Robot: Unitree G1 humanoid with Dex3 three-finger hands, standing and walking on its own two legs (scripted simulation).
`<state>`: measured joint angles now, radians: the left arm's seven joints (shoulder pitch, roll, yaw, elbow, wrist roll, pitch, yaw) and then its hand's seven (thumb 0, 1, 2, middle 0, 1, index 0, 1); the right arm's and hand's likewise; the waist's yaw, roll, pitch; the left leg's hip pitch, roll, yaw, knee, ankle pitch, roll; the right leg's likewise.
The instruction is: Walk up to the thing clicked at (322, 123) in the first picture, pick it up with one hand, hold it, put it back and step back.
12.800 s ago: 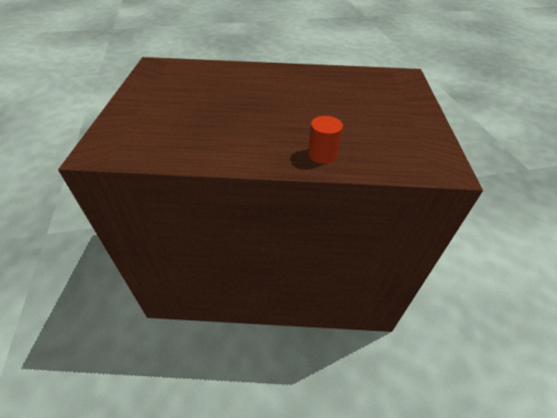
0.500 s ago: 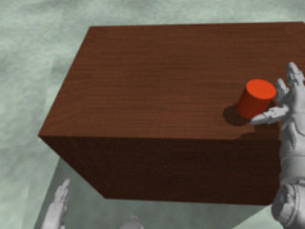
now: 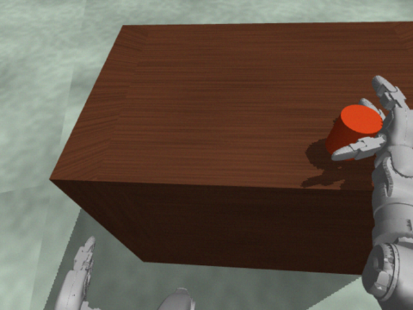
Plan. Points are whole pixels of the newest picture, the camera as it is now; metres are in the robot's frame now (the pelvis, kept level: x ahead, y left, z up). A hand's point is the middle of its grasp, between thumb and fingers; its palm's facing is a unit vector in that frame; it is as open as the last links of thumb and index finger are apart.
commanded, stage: close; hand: right
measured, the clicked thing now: (351, 133) +0.48 -0.21 +0.07
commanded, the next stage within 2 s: settle in 0.46 s
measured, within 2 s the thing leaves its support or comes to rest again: leaves its support in 0.84 s
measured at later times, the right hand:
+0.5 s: hand (362, 125) +0.47 -0.22 +0.10, palm faces +0.17 +0.99 +0.01, open 9.8 cm
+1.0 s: hand (373, 114) +0.47 -0.23 +0.13, palm faces +0.17 +0.99 +0.00, open 6.7 cm
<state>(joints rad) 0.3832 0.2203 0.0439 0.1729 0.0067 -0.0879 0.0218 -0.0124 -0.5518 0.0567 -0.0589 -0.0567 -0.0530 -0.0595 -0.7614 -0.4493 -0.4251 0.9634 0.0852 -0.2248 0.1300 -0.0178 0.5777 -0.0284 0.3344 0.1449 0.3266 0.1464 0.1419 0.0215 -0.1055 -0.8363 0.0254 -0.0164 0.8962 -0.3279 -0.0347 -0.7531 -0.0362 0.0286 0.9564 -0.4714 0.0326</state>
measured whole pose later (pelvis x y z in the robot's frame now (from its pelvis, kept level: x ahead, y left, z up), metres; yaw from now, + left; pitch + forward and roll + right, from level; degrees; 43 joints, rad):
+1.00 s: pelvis +0.01 +0.00 +0.02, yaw +0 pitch +12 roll +1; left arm 0.36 0.22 0.05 0.27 0.00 -0.10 0.03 -0.01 -0.54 0.05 -0.07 -0.06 -0.06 -0.06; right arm -0.74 -0.44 -0.38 0.96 0.10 -0.18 0.13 -0.01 0.26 -0.98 0.70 1.03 1.21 1.25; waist 0.12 0.01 -0.11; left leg -0.70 0.03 -0.01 0.80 -0.31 -0.04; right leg -0.62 -0.03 0.03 0.86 -0.45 0.03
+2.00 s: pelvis +0.02 +0.00 +0.04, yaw +0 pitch +6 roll +0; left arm 0.34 0.24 0.07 0.37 -0.02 -0.08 0.06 -0.01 -0.53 0.05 -0.06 -0.06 -0.05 -0.06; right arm -0.68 -0.36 -0.34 0.75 0.14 -0.04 0.11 0.00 0.28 -1.03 0.68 1.06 1.32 1.41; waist 0.06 -0.02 -0.10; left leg -0.52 0.03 -0.02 0.68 -0.27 -0.03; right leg -0.42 -0.03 0.02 0.69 -0.39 0.03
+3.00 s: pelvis +0.00 +0.01 +0.05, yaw -2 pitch -1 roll +0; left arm 0.27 0.25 0.09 0.56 -0.04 -0.15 0.04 -0.01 -0.55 0.05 -0.04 -0.05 -0.03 -0.05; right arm -0.52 -0.31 -0.32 -0.01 0.23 0.61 0.04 -0.01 0.27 -1.02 0.68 1.06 1.37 1.44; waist 0.00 -0.07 -0.09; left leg -0.33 0.05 0.01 0.58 -0.23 -0.03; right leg -0.24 -0.02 0.05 0.58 -0.32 0.04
